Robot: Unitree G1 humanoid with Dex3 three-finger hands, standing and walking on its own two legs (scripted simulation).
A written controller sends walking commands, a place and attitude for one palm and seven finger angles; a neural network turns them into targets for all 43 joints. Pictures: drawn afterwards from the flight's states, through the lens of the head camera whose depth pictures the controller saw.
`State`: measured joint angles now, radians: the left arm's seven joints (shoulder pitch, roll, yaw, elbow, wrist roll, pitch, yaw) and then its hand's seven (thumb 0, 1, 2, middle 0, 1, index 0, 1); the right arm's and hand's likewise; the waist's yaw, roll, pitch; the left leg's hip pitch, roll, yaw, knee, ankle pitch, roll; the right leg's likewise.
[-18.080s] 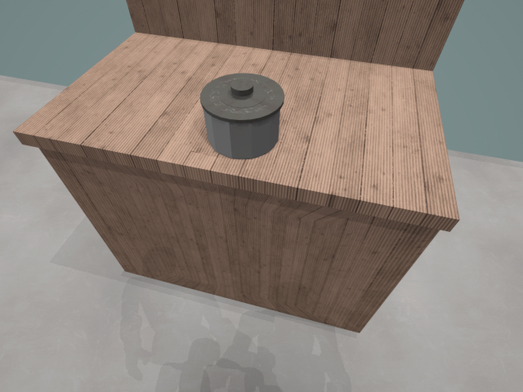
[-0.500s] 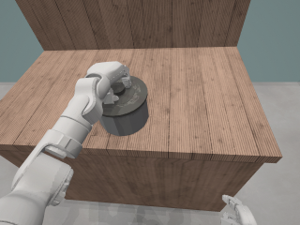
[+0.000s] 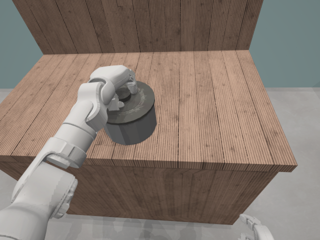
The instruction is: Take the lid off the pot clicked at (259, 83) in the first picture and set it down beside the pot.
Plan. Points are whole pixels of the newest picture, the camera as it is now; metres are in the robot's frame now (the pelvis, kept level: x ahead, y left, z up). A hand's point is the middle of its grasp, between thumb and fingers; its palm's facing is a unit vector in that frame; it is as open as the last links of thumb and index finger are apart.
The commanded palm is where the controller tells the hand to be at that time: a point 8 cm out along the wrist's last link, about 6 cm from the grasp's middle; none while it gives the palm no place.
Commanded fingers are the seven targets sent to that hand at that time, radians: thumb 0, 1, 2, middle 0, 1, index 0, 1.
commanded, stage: lift the lid straight up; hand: left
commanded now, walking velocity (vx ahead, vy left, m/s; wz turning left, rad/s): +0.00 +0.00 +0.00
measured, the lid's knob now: (122, 95) +0.47 +0.10 +0.12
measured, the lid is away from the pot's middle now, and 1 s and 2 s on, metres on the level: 0.00 0.00 0.01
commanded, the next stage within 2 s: move the lid sideways beside the pot in 2.00 s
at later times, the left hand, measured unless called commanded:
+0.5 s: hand (112, 90) +0.43 +0.12 +0.17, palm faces -0.25 -0.04 -0.97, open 7.7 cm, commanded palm +0.41 +0.12 +0.25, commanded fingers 0.00 0.59 1.09 -0.92 -0.98 -0.88 -0.93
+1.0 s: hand (109, 75) +0.43 +0.11 +0.21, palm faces -0.18 -0.01 -0.98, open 7.7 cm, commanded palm +0.41 +0.12 +0.29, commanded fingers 0.00 0.59 1.09 -0.92 -0.98 -0.88 -0.93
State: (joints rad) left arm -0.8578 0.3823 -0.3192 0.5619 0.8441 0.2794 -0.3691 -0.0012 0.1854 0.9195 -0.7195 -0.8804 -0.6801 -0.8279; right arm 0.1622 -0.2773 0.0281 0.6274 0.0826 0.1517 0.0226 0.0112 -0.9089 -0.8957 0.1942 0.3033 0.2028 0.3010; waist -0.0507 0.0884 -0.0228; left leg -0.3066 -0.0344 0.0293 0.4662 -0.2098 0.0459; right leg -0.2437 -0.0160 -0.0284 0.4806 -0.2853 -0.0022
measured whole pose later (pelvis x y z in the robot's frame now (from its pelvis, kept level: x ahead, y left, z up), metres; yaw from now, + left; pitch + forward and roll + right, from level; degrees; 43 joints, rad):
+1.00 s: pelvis -0.01 +0.00 +0.00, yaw +1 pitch +1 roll +0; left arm -1.00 0.43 -0.36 0.49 0.83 0.31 -0.48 -0.01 0.18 0.91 -0.74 -0.87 -0.69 -0.82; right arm 0.15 -0.28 0.02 0.64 0.07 0.11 0.04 0.01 -0.91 -0.90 0.19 0.30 0.20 0.30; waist -0.03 0.10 -0.01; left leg -0.28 -0.05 0.02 0.43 -0.18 0.05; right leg -0.21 -0.03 -0.04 0.46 -0.27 0.00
